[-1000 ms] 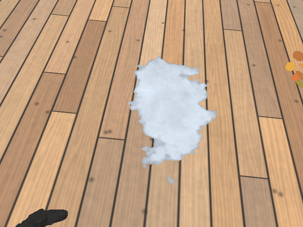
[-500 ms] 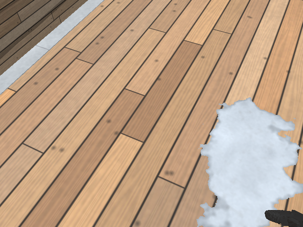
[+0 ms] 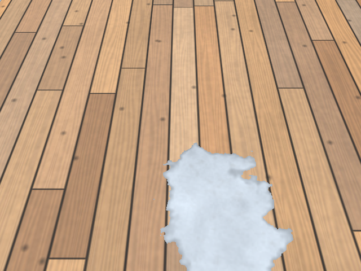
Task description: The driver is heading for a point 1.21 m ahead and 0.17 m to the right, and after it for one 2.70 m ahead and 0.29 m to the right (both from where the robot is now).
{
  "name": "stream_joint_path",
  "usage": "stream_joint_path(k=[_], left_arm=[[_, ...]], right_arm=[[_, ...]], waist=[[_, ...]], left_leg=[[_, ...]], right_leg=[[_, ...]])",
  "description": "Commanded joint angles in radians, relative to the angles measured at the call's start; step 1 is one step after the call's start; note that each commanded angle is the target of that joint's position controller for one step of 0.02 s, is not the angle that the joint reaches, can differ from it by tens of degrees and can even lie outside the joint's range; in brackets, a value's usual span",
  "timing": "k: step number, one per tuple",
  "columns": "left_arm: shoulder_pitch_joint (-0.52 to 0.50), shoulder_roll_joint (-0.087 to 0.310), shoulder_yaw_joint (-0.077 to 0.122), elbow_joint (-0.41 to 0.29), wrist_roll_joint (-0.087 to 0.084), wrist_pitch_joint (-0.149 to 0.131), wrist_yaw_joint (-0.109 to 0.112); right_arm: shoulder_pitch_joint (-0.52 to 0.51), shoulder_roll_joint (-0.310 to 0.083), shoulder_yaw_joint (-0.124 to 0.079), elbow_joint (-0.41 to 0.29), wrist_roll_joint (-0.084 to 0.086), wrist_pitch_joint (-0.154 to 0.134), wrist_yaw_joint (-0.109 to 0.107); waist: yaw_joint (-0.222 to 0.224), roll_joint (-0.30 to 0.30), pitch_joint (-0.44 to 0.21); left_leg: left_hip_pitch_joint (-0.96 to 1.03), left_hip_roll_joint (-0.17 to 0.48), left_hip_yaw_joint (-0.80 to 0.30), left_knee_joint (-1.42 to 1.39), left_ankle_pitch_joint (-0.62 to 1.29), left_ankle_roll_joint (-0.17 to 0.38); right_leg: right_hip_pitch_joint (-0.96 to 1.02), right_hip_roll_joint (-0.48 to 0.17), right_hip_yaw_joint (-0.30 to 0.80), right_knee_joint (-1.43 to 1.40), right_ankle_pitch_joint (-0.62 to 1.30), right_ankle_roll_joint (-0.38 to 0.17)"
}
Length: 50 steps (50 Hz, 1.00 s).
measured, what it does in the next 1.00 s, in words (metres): walks ahead, turning right: right foot, then left foot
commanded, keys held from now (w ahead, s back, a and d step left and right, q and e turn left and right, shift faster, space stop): w+e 0.34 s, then w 0.66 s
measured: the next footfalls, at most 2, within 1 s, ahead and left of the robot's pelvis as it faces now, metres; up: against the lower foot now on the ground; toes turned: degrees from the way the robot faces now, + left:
right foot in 0.12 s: +0.23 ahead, -0.13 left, +0.00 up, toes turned -8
left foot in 0.62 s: +0.55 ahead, +0.00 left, +0.00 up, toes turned -18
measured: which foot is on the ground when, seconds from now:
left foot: down 0.00-0.14, up 0.16-0.60, down 0.62-1.00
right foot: up 0.00-0.10, down 0.12-0.64, up 0.66-1.00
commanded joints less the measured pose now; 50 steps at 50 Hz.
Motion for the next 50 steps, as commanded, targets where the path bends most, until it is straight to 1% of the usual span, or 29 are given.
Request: stream_joint_path(k=[1,2,4,5,6,7,8,9,10,11,12,13,16,21,24,26,29,30,31,32,33,34,35,36,37,39,42,47,50], left_arm=[[-0.096,0.047,0.006,-0.1,0.0,-0.008,-0.017],[-0.102,0.055,0.009,-0.11,0.001,-0.007,-0.02],[-0.04,0.088,0.029,-0.112,0.003,-0.002,-0.02],[0.091,0.123,0.053,-0.081,0.0,0.0,-0.016],[0.267,0.196,0.092,-0.03,-0.003,0.007,-0.001],[0.313,0.329,0.12,-0.023,-0.012,0.01,0.018],[0.316,0.319,0.103,-0.068,-0.004,-0.011,0.01],[0.302,0.235,0.079,-0.059,0.003,-0.027,0.001],[0.261,0.203,0.07,-0.055,0.001,-0.037,0.001],[0.189,0.166,0.058,-0.065,-0.001,-0.039,0.005],[0.137,0.135,0.047,-0.08,0.007,-0.038,0.009],[0.113,0.125,0.043,-0.095,0.016,-0.038,0.014],[0.13,0.145,0.049,-0.086,0.012,-0.046,0.03],[0.199,0.141,0.045,-0.045,0.005,-0.042,0.051],[0.254,0.152,0.044,-0.012,0.002,-0.042,0.05],[0.28,0.153,0.045,0.005,0.001,-0.039,0.05],[0.281,0.162,0.049,0.02,0.005,-0.028,0.054],[0.263,0.163,0.049,0.018,0.004,-0.024,0.055],[0.252,0.143,0.041,0.013,0.008,-0.021,0.053],[0.244,0.107,0.023,-0.01,0.021,-0.021,0.054],[0.39,0.026,0.0,-0.013,0.006,-0.036,0.051],[0.365,0.082,0.003,-0.007,-0.006,-0.048,0.049],[0.248,0.15,0.023,-0.026,-0.017,-0.052,0.046],[0.175,0.145,0.02,-0.046,-0.009,-0.054,0.046],[0.139,0.132,0.021,-0.055,0.007,-0.056,0.045],[0.171,0.102,0.021,-0.044,0.011,-0.05,0.041],[0.152,0.064,0.012,-0.05,0.017,-0.042,0.043],[-0.008,0.028,-0.004,-0.086,0.018,-0.055,0.034],[-0.101,0.025,-0.007,-0.112,0.008,-0.064,0.02]], right_arm=[[-0.042,-0.178,-0.046,-0.053,0.018,-0.002,-0.005],[-0.039,-0.188,-0.049,-0.047,0.023,0.006,-0.006],[-0.051,-0.22,-0.057,-0.046,0.032,0.02,-0.009],[-0.068,-0.222,-0.055,-0.049,0.038,0.03,-0.01],[-0.048,-0.191,-0.041,-0.054,0.029,0.03,-0.015],[0.025,-0.069,-0.001,-0.104,-0.021,0.016,-0.01],[-0.001,-0.061,0.018,-0.13,-0.005,-0.023,-0.001],[-0.134,-0.148,-0.004,-0.154,0.04,-0.045,0.008],[-0.165,-0.14,0.001,-0.164,0.042,-0.056,0.006],[-0.159,-0.136,0.0,-0.147,0.015,-0.058,-0.003],[-0.143,-0.146,-0.008,-0.14,-0.003,-0.051,-0.008],[-0.13,-0.146,-0.011,-0.138,-0.006,-0.039,-0.005],[-0.143,-0.104,-0.003,-0.142,-0.017,-0.013,-0.004],[-0.306,-0.052,0.024,-0.17,-0.008,-0.016,0.012],[-0.383,-0.063,0.026,-0.187,0.006,-0.027,0.03],[-0.41,-0.081,0.021,-0.2,0.007,-0.034,0.039],[-0.37,-0.103,0.013,-0.198,0.007,-0.041,0.044],[-0.31,-0.115,0.005,-0.183,0.005,-0.044,0.042],[-0.196,-0.145,-0.012,-0.151,0.0,-0.046,0.036],[-0.034,-0.192,-0.025,-0.13,-0.014,-0.048,0.031],[0.073,-0.273,-0.048,-0.095,-0.017,-0.038,0.034],[0.1,-0.193,-0.029,-0.077,0.011,-0.034,0.043],[0.032,-0.137,-0.011,-0.086,0.016,-0.031,0.039],[-0.037,-0.121,-0.002,-0.098,0.006,-0.022,0.035],[-0.076,-0.1,0.008,-0.099,-0.001,-0.018,0.036],[-0.105,-0.081,0.018,-0.098,-0.011,-0.023,0.035],[-0.085,-0.113,0.011,-0.075,0.002,-0.03,0.029],[-0.025,-0.145,0.006,-0.036,0.013,-0.015,0.016],[0.04,-0.157,0.005,-0.002,0.019,-0.004,0.014]], waist=[[0.017,0.093,0.071],[0.022,0.098,0.067],[0.073,0.127,0.002],[0.152,0.117,-0.069],[0.226,0.079,-0.165],[0.161,-0.197,-0.231],[0.164,-0.181,-0.414],[0.209,-0.056,-0.31],[0.18,-0.039,-0.202],[0.132,0.019,-0.137],[0.093,0.005,-0.105],[0.069,-0.012,-0.097],[0.059,0.002,-0.076],[0.129,-0.037,-0.031],[0.166,-0.04,0.0],[0.173,-0.039,0.016],[0.143,-0.066,0.018],[0.106,-0.071,-0.006],[0.05,-0.051,-0.085],[-0.019,0.019,-0.235],[0.017,0.298,-0.373],[-0.009,0.305,-0.351],[-0.019,0.193,-0.184],[0.003,0.116,-0.102],[0.025,0.093,-0.037],[0.068,0.136,-0.028],[0.076,0.129,-0.019],[0.024,0.107,0.004],[-0.013,0.104,0.025]], left_leg=[[-0.013,0.301,-0.072,-0.067,0.334,0.151],[0.015,0.307,-0.059,-0.032,0.404,0.142],[0.04,0.299,-0.023,0.127,0.741,0.118],[0.008,0.268,0.011,0.31,0.861,0.093],[-0.145,0.223,0.03,0.563,0.771,0.052],[-0.575,0.092,0.014,0.953,-0.006,-0.022],[-0.769,-0.036,-0.246,1.142,-0.351,-0.032],[-0.87,0.017,-0.31,1.164,-0.263,-0.007],[-0.878,0.056,-0.3,1.096,-0.172,0.013],[-0.816,0.098,-0.302,1.014,-0.104,0.013],[-0.734,0.122,-0.307,0.946,-0.059,0.008],[-0.676,0.128,-0.308,0.916,-0.032,0.001],[-0.645,0.109,-0.282,0.797,0.04,-0.036],[-0.602,0.065,-0.264,0.435,0.354,-0.056],[-0.575,0.048,-0.262,0.337,0.41,-0.038],[-0.603,0.044,-0.269,0.291,0.361,-0.013],[-0.567,0.031,-0.257,0.254,0.238,0.033],[-0.481,0.01,-0.231,0.224,0.219,0.054],[-0.312,0.003,-0.219,0.209,0.245,0.086],[-0.04,0.139,-0.362,0.248,0.271,0.154],[0.332,0.353,-0.79,0.192,0.094,0.319],[0.343,0.386,-0.994,0.059,-0.165,0.326],[0.211,0.355,-0.868,0.038,-0.233,0.276],[0.076,0.315,-0.75,0.022,-0.159,0.247],[-0.035,0.276,-0.668,-0.007,-0.062,0.244],[-0.136,0.22,-0.564,-0.049,0.082,0.23],[-0.17,0.21,-0.465,-0.088,0.247,0.251],[-0.155,0.164,-0.331,-0.101,0.35,0.214],[-0.116,0.181,-0.321,-0.088,0.334,0.208]], right_leg=[[0.0,0.0,-0.031,-0.073,-0.036,-0.035],[0.014,0.015,-0.051,-0.088,-0.083,-0.052],[0.15,0.085,-0.117,-0.1,-0.185,-0.094],[0.326,0.14,-0.15,-0.151,-0.164,-0.124],[0.614,0.166,-0.11,-0.178,-0.12,-0.163],[0.951,-0.101,0.365,-0.221,-0.142,-0.309],[1.086,-0.238,0.831,-0.422,-0.354,-0.438],[1.031,-0.219,0.725,-0.477,-0.335,-0.367],[0.903,-0.181,0.591,-0.469,-0.266,-0.332],[0.759,-0.138,0.48,-0.461,-0.166,-0.298],[0.642,-0.104,0.402,-0.475,-0.067,-0.282],[0.573,-0.082,0.371,-0.498,-0.021,-0.279],[0.478,-0.051,0.29,-0.527,0.102,-0.287],[0.453,0.003,0.192,-0.533,0.018,-0.22],[0.487,-0.034,0.224,-0.523,-0.049,-0.216],[0.564,-0.069,0.26,-0.484,-0.038,-0.212],[0.649,-0.108,0.297,-0.424,0.082,-0.191],[0.653,-0.09,0.283,-0.364,0.209,-0.176],[0.635,-0.035,0.24,-0.229,0.338,-0.152],[0.501,0.025,0.189,0.027,0.218,-0.116],[0.123,0.191,0.098,0.398,-0.29,-0.03],[-0.045,0.182,0.16,0.507,-0.553,-0.027],[-0.111,0.122,0.155,0.547,-0.475,-0.035],[-0.095,0.073,0.106,0.515,-0.392,-0.036],[-0.075,0.043,0.088,0.45,-0.337,-0.031],[0.018,0.004,0.077,0.366,-0.272,-0.021],[0.006,-0.009,0.046,0.261,-0.212,0.007],[0.034,0.009,0.009,-0.051,0.056,0.024],[0.064,0.035,-0.01,-0.16,0.12,0.019]])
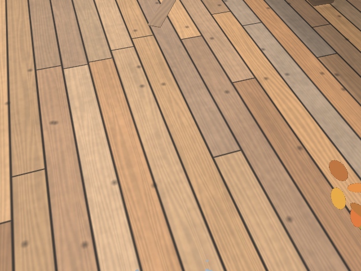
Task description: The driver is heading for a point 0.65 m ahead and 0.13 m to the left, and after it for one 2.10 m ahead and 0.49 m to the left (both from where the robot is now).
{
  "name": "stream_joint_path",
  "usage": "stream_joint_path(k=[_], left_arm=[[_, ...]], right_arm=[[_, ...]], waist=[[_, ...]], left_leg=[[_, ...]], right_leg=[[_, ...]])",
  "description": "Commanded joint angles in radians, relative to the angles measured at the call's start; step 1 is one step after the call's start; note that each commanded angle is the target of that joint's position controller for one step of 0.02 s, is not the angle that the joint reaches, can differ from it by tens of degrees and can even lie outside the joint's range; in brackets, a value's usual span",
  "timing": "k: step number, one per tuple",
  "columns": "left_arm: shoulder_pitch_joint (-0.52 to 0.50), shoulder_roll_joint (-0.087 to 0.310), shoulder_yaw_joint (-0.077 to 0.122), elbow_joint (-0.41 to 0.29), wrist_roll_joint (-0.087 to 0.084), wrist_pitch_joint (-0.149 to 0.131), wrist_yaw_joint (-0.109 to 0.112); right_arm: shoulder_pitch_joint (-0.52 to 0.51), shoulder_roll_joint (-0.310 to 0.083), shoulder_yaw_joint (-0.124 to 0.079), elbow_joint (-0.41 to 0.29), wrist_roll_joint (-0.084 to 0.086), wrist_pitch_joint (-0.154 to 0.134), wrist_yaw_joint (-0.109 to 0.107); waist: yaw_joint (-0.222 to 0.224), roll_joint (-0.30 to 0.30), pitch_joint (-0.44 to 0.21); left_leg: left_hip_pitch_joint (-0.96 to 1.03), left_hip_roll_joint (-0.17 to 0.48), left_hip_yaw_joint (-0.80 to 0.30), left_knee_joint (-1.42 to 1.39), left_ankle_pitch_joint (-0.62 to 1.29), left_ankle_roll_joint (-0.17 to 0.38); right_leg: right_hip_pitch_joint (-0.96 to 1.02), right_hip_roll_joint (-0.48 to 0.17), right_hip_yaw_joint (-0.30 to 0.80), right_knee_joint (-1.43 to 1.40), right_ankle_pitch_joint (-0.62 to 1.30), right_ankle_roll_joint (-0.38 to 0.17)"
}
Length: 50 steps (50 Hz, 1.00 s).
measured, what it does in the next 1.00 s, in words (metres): walks ahead, turning left: right foot, then left foot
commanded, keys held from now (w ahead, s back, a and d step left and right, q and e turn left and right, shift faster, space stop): w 0.16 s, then w+q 0.80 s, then w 0.04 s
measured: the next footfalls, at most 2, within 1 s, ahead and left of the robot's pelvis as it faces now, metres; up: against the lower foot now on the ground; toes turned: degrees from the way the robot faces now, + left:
right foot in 0.16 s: +0.27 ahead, -0.14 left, +0.00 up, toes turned -1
left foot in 0.70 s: +0.54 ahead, +0.13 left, +0.00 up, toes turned +17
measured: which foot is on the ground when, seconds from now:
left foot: down 0.00-0.18, up 0.20-0.68, down 0.70-1.00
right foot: up 0.00-0.14, down 0.16-0.70, up 0.72-1.00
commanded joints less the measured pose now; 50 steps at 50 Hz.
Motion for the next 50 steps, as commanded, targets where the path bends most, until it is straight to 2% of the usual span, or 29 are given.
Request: stream_joint_path(k=[1,4,6,7,8,9,10,11,12,13,14,16,19,24,29,30,32,33,34,35,36,37,38,39,40,42,44,47,50], left_arm=[[-0.133,0.043,0.005,-0.099,-0.009,-0.023,-0.015],[-0.17,0.06,0.009,-0.121,-0.011,-0.031,-0.032],[-0.099,0.092,0.023,-0.106,-0.007,-0.034,-0.034],[0.02,0.124,0.042,-0.072,-0.003,-0.034,-0.029],[0.189,0.177,0.064,-0.028,0.004,-0.031,-0.018],[0.316,0.28,0.086,-0.015,0.026,-0.027,-0.008],[0.345,0.229,0.075,0.0,0.008,-0.02,-0.009],[0.29,0.166,0.054,-0.003,0.002,-0.017,-0.006],[0.226,0.137,0.044,-0.008,0.002,-0.016,-0.003],[0.165,0.109,0.034,-0.004,0.008,-0.019,-0.006],[0.121,0.081,0.027,-0.004,0.013,-0.029,-0.009],[0.089,0.078,0.031,0.011,0.018,-0.046,-0.012],[0.092,0.102,0.042,0.045,0.026,-0.06,-0.005],[0.119,0.133,0.047,0.08,0.02,-0.052,0.014],[0.207,0.169,0.061,0.13,-0.001,-0.016,0.023],[0.209,0.176,0.063,0.134,-0.006,-0.006,0.024],[0.188,0.203,0.071,0.129,-0.01,0.01,0.033],[0.178,0.216,0.074,0.125,-0.011,0.019,0.038],[0.163,0.221,0.074,0.12,-0.013,0.027,0.043],[0.159,0.206,0.066,0.109,-0.009,0.025,0.048],[0.251,0.072,0.023,0.058,0.028,0.0,0.032],[0.207,0.085,0.013,0.048,0.012,-0.044,0.016],[0.086,0.151,0.032,0.015,-0.03,-0.069,0.002],[0.054,0.142,0.027,0.0,-0.033,-0.082,0.002],[0.053,0.139,0.03,0.011,-0.008,-0.084,0.01],[0.086,0.148,0.042,0.017,0.013,-0.06,0.013],[0.098,0.12,0.037,0.015,0.021,-0.039,0.015],[-0.006,0.085,0.023,-0.018,0.023,-0.03,0.018],[-0.102,0.065,0.01,-0.036,0.012,-0.038,0.004]], right_arm=[[0.027,-0.178,-0.04,-0.031,0.007,-0.001,-0.008],[0.046,-0.19,-0.045,-0.008,0.01,0.018,-0.014],[0.026,-0.21,-0.051,-0.006,0.01,0.027,-0.02],[0.006,-0.208,-0.049,-0.009,0.01,0.032,-0.023],[-0.002,-0.18,-0.036,-0.024,-0.001,0.032,-0.026],[0.084,-0.079,-0.002,-0.057,-0.016,0.016,-0.021],[0.116,-0.069,0.006,-0.036,0.0,-0.004,-0.013],[0.029,-0.171,-0.023,-0.051,0.028,-0.014,-0.007],[-0.049,-0.176,-0.026,-0.073,0.037,-0.017,-0.005],[-0.086,-0.16,-0.026,-0.078,0.025,-0.012,-0.008],[-0.078,-0.153,-0.034,-0.071,0.015,0.002,-0.012],[-0.024,-0.105,-0.029,-0.05,0.016,0.03,-0.014],[-0.067,-0.089,-0.031,-0.071,0.013,0.047,-0.021],[-0.208,-0.061,-0.021,-0.114,0.006,0.033,0.005],[-0.351,-0.052,-0.012,-0.196,0.007,0.033,0.036],[-0.36,-0.057,-0.015,-0.21,0.007,0.034,0.042],[-0.327,-0.084,-0.029,-0.224,0.007,0.038,0.05],[-0.264,-0.108,-0.043,-0.217,0.007,0.042,0.05],[-0.138,-0.148,-0.067,-0.19,0.01,0.044,0.045],[0.032,-0.216,-0.103,-0.149,0.011,0.05,0.028],[0.069,-0.337,-0.129,-0.141,0.018,0.052,0.011],[0.079,-0.295,-0.109,-0.174,0.012,0.038,0.014],[0.057,-0.228,-0.088,-0.169,0.001,0.028,0.017],[0.002,-0.202,-0.081,-0.172,0.003,0.021,0.016],[-0.068,-0.172,-0.072,-0.183,0.006,0.021,0.015],[-0.136,-0.136,-0.059,-0.214,-0.009,0.021,0.008],[-0.136,-0.154,-0.064,-0.216,-0.004,0.017,-0.002],[-0.098,-0.185,-0.073,-0.202,0.002,0.02,-0.021],[-0.059,-0.181,-0.071,-0.185,0.004,0.027,-0.029]], waist=[[-0.012,0.103,0.033],[0.001,0.114,0.041],[0.054,0.135,-0.006],[0.122,0.128,-0.08],[0.194,0.104,-0.206],[0.191,-0.097,-0.371],[0.194,-0.226,-0.467],[0.206,-0.12,-0.298],[0.183,-0.071,-0.18],[0.149,-0.022,-0.097],[0.115,-0.039,-0.057],[0.075,-0.056,-0.037],[0.067,-0.022,0.001],[0.114,0.001,0.033],[0.165,0.017,0.074],[0.159,0.01,0.071],[0.12,-0.025,0.023],[0.08,-0.046,-0.023],[0.005,-0.04,-0.091],[-0.08,0.011,-0.179],[-0.001,0.268,-0.268],[-0.02,0.217,-0.417],[-0.054,0.147,-0.305],[-0.017,0.096,-0.194],[0.03,0.043,-0.122],[0.091,0.08,-0.083],[0.106,0.082,-0.072],[0.076,0.094,-0.036],[0.028,0.129,-0.031]], left_leg=[[-0.022,0.265,-0.127,-0.061,0.277,0.14],[0.081,0.312,-0.145,-0.004,0.35,0.123],[0.111,0.312,-0.134,0.09,0.558,0.102],[0.087,0.276,-0.097,0.225,0.7,0.08],[-0.045,0.23,-0.063,0.437,0.633,0.048],[-0.431,0.096,-0.013,0.826,0.202,-0.017],[-0.63,0.016,-0.119,1.025,-0.362,-0.033],[-0.723,0.078,-0.163,1.094,-0.328,-0.024],[-0.727,0.129,-0.132,1.062,-0.235,-0.019],[-0.695,0.162,-0.116,1.0,-0.165,-0.026],[-0.645,0.19,-0.123,0.949,-0.11,-0.031],[-0.564,0.202,-0.124,0.929,-0.054,-0.048],[-0.626,0.203,-0.148,0.854,0.058,-0.069],[-0.613,0.181,-0.079,0.558,0.312,-0.06],[-0.689,0.165,-0.018,0.418,0.239,-0.02],[-0.687,0.154,-0.002,0.406,0.193,-0.007],[-0.589,0.098,0.058,0.401,0.087,0.029],[-0.496,0.059,0.086,0.408,0.036,0.051],[-0.322,0.017,0.099,0.369,0.048,0.082],[-0.03,0.029,0.017,0.313,0.096,0.128],[0.361,0.294,-0.481,0.289,0.013,0.297],[0.477,0.411,-0.866,0.117,-0.089,0.389],[0.411,0.379,-0.727,0.082,-0.052,0.323],[0.264,0.339,-0.591,0.08,0.023,0.285],[0.116,0.295,-0.486,0.072,0.124,0.254],[-0.06,0.246,-0.399,0.028,0.255,0.242],[-0.144,0.224,-0.341,0.007,0.333,0.247],[-0.212,0.178,-0.272,0.002,0.316,0.215],[-0.228,0.15,-0.241,0.014,0.197,0.168]], right_leg=[[0.043,0.036,-0.036,-0.094,0.067,-0.006],[0.033,0.05,-0.034,-0.151,-0.03,-0.041],[0.154,0.084,-0.061,-0.178,-0.098,-0.073],[0.329,0.111,-0.088,-0.21,-0.078,-0.102],[0.606,0.048,-0.031,-0.171,-0.036,-0.148],[1.026,-0.222,0.355,-0.154,-0.061,-0.278],[1.112,-0.326,0.666,-0.296,-0.215,-0.362],[0.985,-0.289,0.547,-0.331,-0.304,-0.307],[0.835,-0.247,0.397,-0.36,-0.289,-0.266],[0.694,-0.201,0.3,-0.406,-0.241,-0.241],[0.603,-0.166,0.224,-0.446,-0.192,-0.222],[0.497,-0.146,0.129,-0.508,-0.118,-0.221],[0.481,-0.144,0.013,-0.545,-0.001,-0.222],[0.529,-0.108,-0.151,-0.561,0.063,-0.18],[0.73,-0.174,-0.196,-0.5,0.15,-0.167],[0.764,-0.185,-0.206,-0.468,0.218,-0.159],[0.798,-0.187,-0.236,-0.351,0.529,-0.135],[0.799,-0.181,-0.248,-0.245,0.685,-0.123],[0.751,-0.156,-0.269,-0.068,0.736,-0.1],[0.571,-0.114,-0.277,0.189,0.566,-0.06],[0.1,0.051,-0.252,0.572,-0.251,0.008],[-0.071,0.155,-0.008,0.731,-0.63,0.007],[-0.162,0.093,0.051,0.739,-0.551,-0.017],[-0.156,0.051,0.039,0.658,-0.461,-0.033],[-0.101,0.015,0.031,0.565,-0.407,-0.027],[0.026,-0.014,0.033,0.475,-0.346,-0.005],[0.059,-0.009,0.011,0.394,-0.31,0.03],[0.066,0.021,-0.005,0.18,-0.142,0.065],[0.143,0.063,-0.017,-0.038,0.052,0.066]])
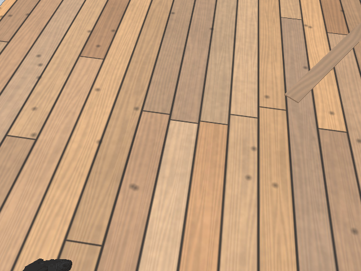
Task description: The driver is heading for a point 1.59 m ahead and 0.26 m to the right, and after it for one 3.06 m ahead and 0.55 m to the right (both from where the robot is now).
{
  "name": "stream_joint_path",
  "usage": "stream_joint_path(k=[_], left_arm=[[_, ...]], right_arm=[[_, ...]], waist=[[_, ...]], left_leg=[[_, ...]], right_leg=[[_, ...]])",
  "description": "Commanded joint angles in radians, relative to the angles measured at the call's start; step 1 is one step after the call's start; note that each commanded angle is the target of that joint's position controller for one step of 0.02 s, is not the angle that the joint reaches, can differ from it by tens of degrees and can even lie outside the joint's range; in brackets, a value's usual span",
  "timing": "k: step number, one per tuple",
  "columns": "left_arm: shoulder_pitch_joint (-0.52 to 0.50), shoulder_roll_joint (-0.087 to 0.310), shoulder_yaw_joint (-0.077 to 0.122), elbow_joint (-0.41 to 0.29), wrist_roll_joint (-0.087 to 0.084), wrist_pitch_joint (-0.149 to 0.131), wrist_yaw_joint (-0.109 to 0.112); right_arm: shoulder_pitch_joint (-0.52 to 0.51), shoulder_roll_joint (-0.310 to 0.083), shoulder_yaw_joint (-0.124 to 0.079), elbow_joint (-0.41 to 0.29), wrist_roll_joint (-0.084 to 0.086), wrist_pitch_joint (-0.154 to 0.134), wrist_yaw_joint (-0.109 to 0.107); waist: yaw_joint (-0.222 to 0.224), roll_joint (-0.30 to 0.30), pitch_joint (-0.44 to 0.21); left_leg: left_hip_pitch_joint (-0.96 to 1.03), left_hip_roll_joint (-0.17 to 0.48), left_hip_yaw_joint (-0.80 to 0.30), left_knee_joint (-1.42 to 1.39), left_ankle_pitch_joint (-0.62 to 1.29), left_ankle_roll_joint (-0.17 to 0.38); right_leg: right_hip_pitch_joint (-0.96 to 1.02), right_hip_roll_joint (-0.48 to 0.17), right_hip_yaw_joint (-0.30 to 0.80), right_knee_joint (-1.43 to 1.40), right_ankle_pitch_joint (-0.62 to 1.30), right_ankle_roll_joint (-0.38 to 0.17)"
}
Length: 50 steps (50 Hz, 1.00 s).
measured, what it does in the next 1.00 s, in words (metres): walks ahead: right foot, then left foot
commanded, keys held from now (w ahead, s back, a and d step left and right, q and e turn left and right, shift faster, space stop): w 0.70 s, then w+e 0.30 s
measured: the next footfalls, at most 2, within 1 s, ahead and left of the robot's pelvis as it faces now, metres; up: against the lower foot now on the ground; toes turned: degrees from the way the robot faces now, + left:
right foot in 0.18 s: +0.29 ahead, -0.15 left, +0.00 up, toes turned +5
left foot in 0.70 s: +0.56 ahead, +0.11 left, +0.00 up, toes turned +6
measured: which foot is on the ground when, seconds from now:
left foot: down 0.00-0.18, up 0.20-0.68, down 0.70-1.00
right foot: up 0.00-0.16, down 0.18-0.70, up 0.72-1.00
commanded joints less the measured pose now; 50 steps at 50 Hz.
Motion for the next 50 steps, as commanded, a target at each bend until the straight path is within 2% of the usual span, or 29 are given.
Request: stream_joint_path(k=[1,4,7,8,9,10,11,12,13,14,15,16,18,21,24,28,31,33,34,35,36,37,38,39,40,41,43,45,50], left_arm=[[-0.079,0.042,0.002,-0.067,-0.01,-0.015,-0.013],[-0.11,0.074,0.01,-0.083,-0.016,-0.028,-0.027],[-0.053,0.104,0.023,-0.075,-0.014,-0.038,-0.031],[0.028,0.122,0.036,-0.051,-0.009,-0.041,-0.026],[0.153,0.158,0.05,-0.028,0.002,-0.045,-0.022],[0.29,0.24,0.071,-0.009,0.015,-0.044,-0.02],[0.364,0.231,0.074,0.034,-0.006,-0.033,-0.034],[0.332,0.152,0.051,0.028,-0.029,-0.029,-0.034],[0.263,0.119,0.039,0.015,-0.024,-0.021,-0.03],[0.214,0.103,0.03,0.009,-0.012,-0.014,-0.029],[0.187,0.082,0.022,0.008,-0.003,-0.014,-0.028],[0.176,0.069,0.016,0.01,0.002,-0.016,-0.026],[0.187,0.074,0.016,0.024,-0.008,-0.021,-0.024],[0.216,0.116,0.027,0.047,-0.016,-0.019,-0.014],[0.252,0.13,0.028,0.069,-0.024,-0.008,-0.008],[0.33,0.141,0.027,0.11,-0.032,0.007,-0.005],[0.351,0.153,0.032,0.133,-0.035,0.025,0.001],[0.333,0.173,0.038,0.137,-0.035,0.035,0.006],[0.313,0.176,0.038,0.134,-0.036,0.04,0.009],[0.306,0.153,0.028,0.124,-0.028,0.041,0.011],[0.362,0.07,0.0,0.093,-0.008,0.028,0.008],[0.438,0.01,-0.023,0.106,-0.015,0.009,0.002],[0.347,0.121,0.008,0.1,-0.046,0.0,-0.004],[0.263,0.142,0.016,0.071,-0.059,-0.004,-0.006],[0.225,0.13,0.017,0.067,-0.048,-0.002,-0.003],[0.229,0.118,0.023,0.071,-0.039,0.008,-0.001],[0.281,0.073,0.02,0.091,-0.042,0.036,0.001],[0.265,0.053,0.021,0.082,-0.041,0.054,0.006],[0.145,0.036,0.018,0.041,-0.032,0.047,-0.01]], right_arm=[[0.006,-0.168,-0.044,-0.052,0.003,-0.013,-0.013],[0.049,-0.157,-0.04,-0.022,0.006,-0.012,-0.012],[0.037,-0.163,-0.043,-0.011,0.0,-0.004,-0.013],[0.026,-0.15,-0.038,-0.014,-0.001,-0.002,-0.012],[0.023,-0.114,-0.022,-0.024,-0.008,-0.002,-0.01],[0.118,-0.062,-0.004,-0.038,-0.005,-0.01,-0.012],[0.182,-0.051,0.006,-0.034,0.008,-0.022,-0.012],[0.096,-0.137,-0.013,-0.034,0.02,-0.025,-0.009],[-0.007,-0.157,-0.017,-0.056,0.017,-0.025,-0.008],[-0.064,-0.147,-0.015,-0.071,0.001,-0.029,-0.007],[-0.075,-0.133,-0.018,-0.073,-0.007,-0.03,-0.005],[-0.059,-0.116,-0.017,-0.069,-0.006,-0.029,-0.002],[-0.042,-0.083,-0.01,-0.061,-0.005,-0.024,0.0],[-0.128,-0.059,0.001,-0.089,-0.013,-0.025,-0.002],[-0.22,-0.036,0.011,-0.106,-0.01,-0.033,0.007],[-0.337,-0.034,0.015,-0.137,0.002,-0.043,0.026],[-0.379,-0.05,0.011,-0.16,0.005,-0.051,0.042],[-0.32,-0.081,-0.002,-0.148,0.001,-0.054,0.045],[-0.216,-0.109,-0.018,-0.118,-0.003,-0.054,0.04],[-0.058,-0.16,-0.041,-0.073,-0.009,-0.052,0.031],[0.087,-0.247,-0.061,-0.057,-0.032,-0.048,0.02],[0.122,-0.241,-0.058,-0.041,-0.018,-0.041,0.024],[0.099,-0.159,-0.036,-0.04,-0.011,-0.039,0.021],[0.026,-0.139,-0.026,-0.042,-0.007,-0.04,0.018],[-0.037,-0.116,-0.018,-0.042,-0.015,-0.043,0.019],[-0.083,-0.088,-0.011,-0.041,-0.022,-0.05,0.022],[-0.12,-0.07,-0.011,-0.026,-0.027,-0.068,0.025],[-0.125,-0.083,-0.017,-0.004,-0.03,-0.08,0.023],[-0.103,-0.114,-0.025,0.039,-0.033,-0.077,0.003]], waist=[[-0.016,0.122,-0.044],[-0.028,0.129,-0.029],[0.014,0.159,-0.023],[0.058,0.155,-0.057],[0.115,0.117,-0.166],[0.119,-0.073,-0.325],[0.115,-0.287,-0.366],[0.137,-0.161,-0.237],[0.135,-0.075,-0.125],[0.117,-0.028,-0.06],[0.092,-0.033,-0.031],[0.072,-0.059,-0.036],[0.06,-0.076,-0.046],[0.077,-0.042,-0.028],[0.108,-0.039,-0.017],[0.151,-0.035,0.013],[0.141,-0.042,0.027],[0.092,-0.059,-0.012],[0.029,-0.056,-0.076],[-0.041,-0.034,-0.187],[-0.059,0.125,-0.35],[-0.039,0.312,-0.458],[-0.067,0.204,-0.337],[-0.047,0.162,-0.195],[-0.016,0.107,-0.125],[0.019,0.114,-0.078],[0.062,0.138,-0.062],[0.074,0.118,-0.03],[0.048,0.085,0.006]], left_leg=[[-0.087,0.199,-0.127,-0.107,0.152,0.134],[0.011,0.252,-0.187,-0.051,0.114,0.124],[0.083,0.291,-0.233,0.025,0.208,0.1],[0.086,0.256,-0.214,0.107,0.327,0.081],[0.035,0.2,-0.164,0.296,0.352,0.051],[-0.246,0.074,-0.061,0.635,0.121,-0.021],[-0.49,0.005,-0.049,0.854,-0.38,-0.059],[-0.599,0.063,-0.092,0.945,-0.34,-0.053],[-0.617,0.109,-0.047,0.938,-0.252,-0.048],[-0.596,0.145,-0.015,0.888,-0.183,-0.048],[-0.558,0.178,-0.008,0.829,-0.131,-0.049],[-0.509,0.196,-0.001,0.792,-0.101,-0.053],[-0.484,0.206,0.025,0.733,-0.078,-0.066],[-0.527,0.218,0.047,0.572,0.033,-0.094],[-0.486,0.201,0.072,0.382,0.194,-0.1],[-0.442,0.167,0.094,0.236,0.278,-0.094],[-0.45,0.154,0.09,0.176,0.199,-0.061],[-0.343,0.125,0.111,0.147,0.134,-0.03],[-0.187,0.097,0.139,0.117,0.146,-0.004],[0.063,0.128,0.113,0.136,0.179,0.034],[0.462,0.38,-0.212,0.173,0.171,0.143],[0.606,0.522,-0.568,0.04,-0.01,0.231],[0.515,0.484,-0.51,-0.004,-0.132,0.184],[0.361,0.456,-0.363,-0.038,-0.092,0.149],[0.228,0.415,-0.268,-0.078,-0.029,0.13],[0.132,0.38,-0.186,-0.119,0.032,0.118],[0.028,0.351,-0.083,-0.182,0.1,0.114],[-0.009,0.349,0.0,-0.214,0.182,0.116],[0.035,0.317,0.173,-0.232,0.29,0.087]], right_leg=[[0.16,0.064,-0.061,-0.16,0.188,0.007],[0.149,0.062,-0.038,-0.231,0.16,-0.028],[0.201,0.07,-0.054,-0.27,0.037,-0.082],[0.307,0.09,-0.08,-0.303,0.027,-0.108],[0.509,0.022,-0.022,-0.279,0.048,-0.157],[0.87,-0.174,0.295,-0.278,-0.028,-0.287],[0.998,-0.284,0.661,-0.437,-0.294,-0.369],[0.921,-0.271,0.635,-0.472,-0.476,-0.333],[0.791,-0.236,0.494,-0.486,-0.433,-0.298],[0.671,-0.195,0.393,-0.509,-0.325,-0.288],[0.596,-0.161,0.324,-0.532,-0.227,-0.282],[0.555,-0.133,0.273,-0.55,-0.154,-0.276],[0.529,-0.113,0.197,-0.577,-0.041,-0.288],[0.537,-0.112,0.12,-0.609,0.093,-0.3],[0.542,-0.078,0.034,-0.614,0.142,-0.271],[0.588,-0.099,0.016,-0.596,0.131,-0.261],[0.684,-0.145,0.031,-0.546,0.193,-0.244],[0.718,-0.15,0.021,-0.462,0.381,-0.223],[0.701,-0.121,-0.013,-0.343,0.532,-0.204],[0.601,-0.072,-0.05,-0.151,0.52,-0.173],[0.26,0.032,-0.093,0.215,0.17,-0.118],[0.014,0.147,-0.015,0.441,-0.515,-0.094],[-0.084,0.09,0.049,0.529,-0.494,-0.103],[-0.111,0.046,0.019,0.51,-0.395,-0.108],[-0.074,0.009,0.004,0.464,-0.312,-0.102],[-0.029,-0.017,0.006,0.42,-0.256,-0.096],[0.056,-0.036,0.009,0.397,-0.197,-0.08],[0.03,-0.038,0.019,0.368,-0.139,-0.065],[-0.017,-0.022,0.002,0.106,0.119,-0.058]])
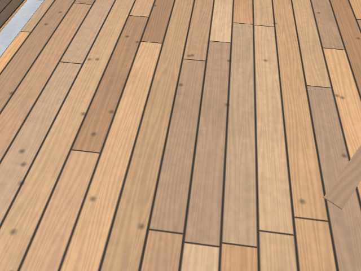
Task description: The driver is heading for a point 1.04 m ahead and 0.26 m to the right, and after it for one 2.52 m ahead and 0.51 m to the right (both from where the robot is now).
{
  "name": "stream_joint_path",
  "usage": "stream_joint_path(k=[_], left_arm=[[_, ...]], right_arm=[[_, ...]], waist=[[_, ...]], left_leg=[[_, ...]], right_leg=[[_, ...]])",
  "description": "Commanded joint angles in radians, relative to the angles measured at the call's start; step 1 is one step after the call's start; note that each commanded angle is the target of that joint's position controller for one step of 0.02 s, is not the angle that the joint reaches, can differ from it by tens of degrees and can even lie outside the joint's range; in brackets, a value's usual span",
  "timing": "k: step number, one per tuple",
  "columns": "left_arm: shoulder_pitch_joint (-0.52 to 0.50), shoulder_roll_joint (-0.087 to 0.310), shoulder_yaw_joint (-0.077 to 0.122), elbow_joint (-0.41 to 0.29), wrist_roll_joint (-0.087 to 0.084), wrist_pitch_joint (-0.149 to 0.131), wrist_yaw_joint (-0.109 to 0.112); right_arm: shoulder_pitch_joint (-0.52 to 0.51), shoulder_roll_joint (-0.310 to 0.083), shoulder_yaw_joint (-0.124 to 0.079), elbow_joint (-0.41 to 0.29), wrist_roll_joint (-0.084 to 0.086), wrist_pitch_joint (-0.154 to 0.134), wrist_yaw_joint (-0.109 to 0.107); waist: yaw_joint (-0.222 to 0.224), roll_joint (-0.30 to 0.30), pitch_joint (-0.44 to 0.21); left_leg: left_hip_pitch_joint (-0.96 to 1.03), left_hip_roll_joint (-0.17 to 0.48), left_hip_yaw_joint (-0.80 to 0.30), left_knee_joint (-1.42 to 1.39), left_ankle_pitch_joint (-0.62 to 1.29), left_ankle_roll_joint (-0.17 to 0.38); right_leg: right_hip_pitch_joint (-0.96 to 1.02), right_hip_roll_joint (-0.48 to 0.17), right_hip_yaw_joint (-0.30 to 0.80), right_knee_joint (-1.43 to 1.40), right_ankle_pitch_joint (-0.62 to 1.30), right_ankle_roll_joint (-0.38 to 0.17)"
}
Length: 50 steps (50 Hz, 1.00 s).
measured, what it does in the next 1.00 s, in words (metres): walks ahead, turning right: right foot, then left foot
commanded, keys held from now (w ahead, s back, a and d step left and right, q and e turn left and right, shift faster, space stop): w+e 0.40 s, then e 0.14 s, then no key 0.46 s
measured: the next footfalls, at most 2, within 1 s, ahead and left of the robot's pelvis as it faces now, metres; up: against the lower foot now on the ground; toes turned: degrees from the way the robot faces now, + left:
right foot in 0.24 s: +0.30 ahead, -0.15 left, +0.00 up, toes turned -11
left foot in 0.68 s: +0.59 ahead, -0.04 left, +0.00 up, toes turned -25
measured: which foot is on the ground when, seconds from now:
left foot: down 0.00-0.26, up 0.28-0.66, down 0.68-1.00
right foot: up 0.00-0.22, down 0.24-0.70, up 0.72-0.98, down 1.00-1.00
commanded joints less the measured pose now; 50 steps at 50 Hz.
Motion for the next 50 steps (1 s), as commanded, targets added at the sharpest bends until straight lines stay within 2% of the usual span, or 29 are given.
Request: stream_joint_path(k=[1,5,8,10,11,12,13,14,15,16,17,18,19,22,24,26,29,33,34,35,36,37,38,40,42,44,47,49,50], left_arm=[[-0.03,0.02,0.0,-0.062,0.005,-0.012,-0.016],[-0.164,0.003,-0.013,-0.127,0.006,-0.013,-0.04],[-0.198,0.016,-0.008,-0.172,0.005,-0.011,-0.059],[-0.14,0.05,0.011,-0.179,0.004,-0.005,-0.064],[-0.045,0.083,0.03,-0.162,0.002,-0.003,-0.062],[0.115,0.137,0.061,-0.124,0.0,-0.001,-0.05],[0.249,0.233,0.093,-0.098,0.0,0.011,-0.026],[0.186,0.291,0.095,-0.128,-0.008,0.002,-0.024],[0.208,0.203,0.069,-0.139,0.001,-0.007,-0.029],[0.181,0.157,0.056,-0.137,0.009,-0.018,-0.028],[0.119,0.136,0.049,-0.14,0.008,-0.026,-0.03],[0.06,0.099,0.038,-0.153,0.009,-0.029,-0.026],[0.029,0.089,0.032,-0.171,0.02,-0.029,-0.021],[0.017,0.124,0.042,-0.18,0.02,-0.03,-0.004],[0.027,0.153,0.052,-0.173,0.017,-0.019,0.012],[0.051,0.156,0.055,-0.165,0.008,0.002,0.024],[0.094,0.139,0.051,-0.146,0.004,0.023,0.033],[0.066,0.1,0.038,-0.143,0.015,0.026,0.041],[0.056,0.078,0.03,-0.149,0.017,0.023,0.04],[0.077,0.033,0.014,-0.166,0.035,0.017,0.039],[0.263,0.001,0.002,-0.144,0.023,0.016,0.036],[0.316,0.08,0.011,-0.116,0.019,0.023,0.032],[0.217,0.132,0.027,-0.113,0.009,0.043,0.035],[0.115,0.123,0.03,-0.122,0.017,0.082,0.048],[0.108,0.072,0.017,-0.117,0.018,0.097,0.047],[0.112,0.032,0.004,-0.098,0.025,0.087,0.047],[0.124,0.034,0.005,-0.066,0.026,0.077,0.04],[0.103,0.04,0.004,-0.064,0.044,0.075,0.035],[0.077,0.067,0.005,-0.082,0.054,0.073,0.037]], right_arm=[[-0.084,-0.143,-0.029,-0.063,0.003,-0.017,-0.014],[-0.007,-0.173,-0.039,-0.02,0.019,0.007,-0.023],[0.006,-0.194,-0.047,-0.004,0.032,0.034,-0.028],[-0.015,-0.223,-0.055,-0.011,0.036,0.051,-0.038],[-0.027,-0.233,-0.057,-0.015,0.036,0.06,-0.043],[-0.046,-0.23,-0.053,-0.022,0.04,0.064,-0.047],[-0.019,-0.178,-0.032,-0.043,0.014,0.052,-0.047],[0.043,-0.06,0.006,-0.092,0.003,0.018,-0.028],[-0.057,-0.149,-0.01,-0.102,0.035,-0.025,-0.008],[-0.138,-0.167,-0.013,-0.132,0.066,-0.044,0.0],[-0.147,-0.151,-0.01,-0.131,0.053,-0.05,-0.005],[-0.147,-0.164,-0.019,-0.121,0.025,-0.045,-0.013],[-0.129,-0.165,-0.023,-0.117,0.016,-0.033,-0.012],[-0.123,-0.136,-0.02,-0.126,0.003,-0.002,-0.017],[-0.18,-0.108,-0.009,-0.146,-0.003,0.006,-0.022],[-0.237,-0.087,0.001,-0.158,0.0,0.007,-0.018],[-0.289,-0.1,0.0,-0.172,0.016,0.009,-0.003],[-0.23,-0.146,-0.021,-0.159,0.0,-0.006,0.007],[-0.189,-0.155,-0.024,-0.15,-0.013,-0.015,0.004],[-0.142,-0.198,-0.027,-0.157,-0.033,-0.021,-0.003],[-0.12,-0.218,-0.028,-0.148,-0.047,-0.007,-0.004],[-0.109,-0.152,-0.016,-0.14,-0.008,0.006,0.003],[-0.15,-0.112,-0.002,-0.151,0.008,0.015,0.006],[-0.229,-0.081,0.017,-0.152,0.001,0.04,0.01],[-0.277,-0.101,0.013,-0.143,-0.009,0.058,0.008],[-0.265,-0.112,0.008,-0.129,-0.007,0.066,0.0],[-0.252,-0.118,0.008,-0.11,0.009,0.073,-0.008],[-0.231,-0.094,0.019,-0.094,0.014,0.074,-0.008],[-0.221,-0.082,0.025,-0.085,0.006,0.07,-0.005]], waist=[[0.019,0.099,0.035],[-0.035,0.075,0.077],[-0.024,0.092,0.071],[0.025,0.136,0.006],[0.082,0.146,-0.05],[0.17,0.123,-0.131],[0.205,-0.026,-0.229],[0.092,-0.229,-0.331],[0.167,-0.085,-0.373],[0.164,-0.042,-0.242],[0.108,0.056,-0.137],[0.074,0.06,-0.099],[0.044,0.034,-0.077],[0.016,0.033,-0.039],[0.025,0.021,-0.026],[0.055,-0.015,-0.057],[0.088,-0.047,-0.091],[0.045,-0.066,-0.102],[0.021,-0.047,-0.121],[0.016,0.055,-0.217],[0.081,0.308,-0.323],[0.081,0.271,-0.372],[0.05,0.183,-0.267],[0.054,0.128,-0.149],[0.078,0.195,-0.081],[0.065,0.218,-0.096],[0.07,0.194,-0.133],[0.074,0.165,-0.109],[0.061,0.122,-0.085]], left_leg=[[-0.057,0.26,-0.054,-0.142,0.285,0.11],[0.079,0.306,-0.007,-0.116,0.328,0.102],[0.188,0.337,0.023,-0.026,0.522,0.082],[0.213,0.335,0.05,0.118,0.861,0.059],[0.195,0.322,0.062,0.261,0.971,0.044],[0.094,0.283,0.084,0.475,0.917,0.011],[-0.172,0.225,0.085,0.795,0.5,-0.034],[-0.597,-0.014,-0.059,1.146,-0.362,-0.095],[-0.702,0.034,-0.257,1.187,-0.361,-0.064],[-0.743,0.076,-0.248,1.144,-0.284,-0.039],[-0.708,0.12,-0.241,1.035,-0.211,-0.035],[-0.645,0.151,-0.237,0.945,-0.173,-0.043],[-0.582,0.163,-0.24,0.913,-0.146,-0.053],[-0.527,0.147,-0.204,0.783,-0.104,-0.11],[-0.486,0.109,-0.177,0.627,0.0,-0.137],[-0.408,0.058,-0.163,0.472,0.158,-0.14],[-0.362,0.024,-0.18,0.337,0.273,-0.132],[-0.307,0.045,-0.211,0.221,0.26,-0.066],[-0.218,0.066,-0.203,0.156,0.39,-0.038],[-0.026,0.21,-0.328,0.194,0.733,0.014],[0.225,0.438,-0.613,0.225,0.975,0.223],[0.2,0.473,-0.756,0.182,0.681,0.267],[0.118,0.413,-0.675,0.156,0.459,0.228],[-0.056,0.327,-0.557,0.092,0.161,0.161],[-0.212,0.238,-0.436,0.029,0.044,0.117],[-0.219,0.21,-0.377,0.034,0.084,0.123],[-0.205,0.221,-0.371,0.056,0.012,0.128],[-0.274,0.192,-0.352,0.051,-0.163,0.066],[-0.314,0.168,-0.328,0.072,-0.243,0.021]], right_leg=[[0.036,-0.011,-0.023,-0.153,0.164,-0.002],[-0.01,-0.001,-0.08,-0.288,0.154,-0.029],[-0.01,0.03,-0.13,-0.332,0.028,-0.067],[0.116,0.096,-0.194,-0.325,-0.081,-0.106],[0.243,0.137,-0.215,-0.331,-0.114,-0.132],[0.484,0.171,-0.201,-0.407,-0.051,-0.172],[0.793,0.012,0.061,-0.424,-0.017,-0.239],[1.088,-0.217,0.65,-0.57,-0.18,-0.448],[1.103,-0.227,0.691,-0.655,-0.229,-0.42],[0.997,-0.194,0.539,-0.659,-0.176,-0.375],[0.835,-0.147,0.421,-0.665,-0.065,-0.339],[0.723,-0.112,0.339,-0.676,0.033,-0.318],[0.637,-0.089,0.304,-0.698,0.099,-0.316],[0.496,-0.058,0.208,-0.713,0.371,-0.317],[0.425,-0.002,0.119,-0.68,0.499,-0.278],[0.397,0.049,0.078,-0.639,0.475,-0.225],[0.448,0.034,0.128,-0.593,0.334,-0.186],[0.555,-0.006,0.223,-0.438,0.283,-0.152],[0.548,0.042,0.206,-0.355,0.268,-0.122],[0.475,0.115,0.154,-0.173,0.063,-0.078],[0.253,0.236,0.099,0.097,-0.582,-0.009],[0.213,0.184,0.134,0.193,-0.634,0.021],[0.177,0.152,0.119,0.247,-0.58,0.048],[0.181,0.109,0.073,0.185,-0.5,0.072],[0.304,0.086,0.009,-0.014,-0.445,0.076],[0.392,0.091,-0.032,-0.167,-0.411,0.071],[0.503,0.093,-0.054,-0.38,-0.205,0.043],[0.585,0.08,-0.042,-0.495,-0.091,0.005],[0.593,0.018,0.023,-0.515,-0.078,-0.025]])
Keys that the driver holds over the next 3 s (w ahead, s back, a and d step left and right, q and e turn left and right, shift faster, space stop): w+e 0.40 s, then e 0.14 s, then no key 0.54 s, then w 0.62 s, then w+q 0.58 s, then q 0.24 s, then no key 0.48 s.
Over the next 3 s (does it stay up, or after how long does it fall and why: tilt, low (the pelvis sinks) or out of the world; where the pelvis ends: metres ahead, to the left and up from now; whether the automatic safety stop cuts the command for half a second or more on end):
stays up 1.15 -0.37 -0.01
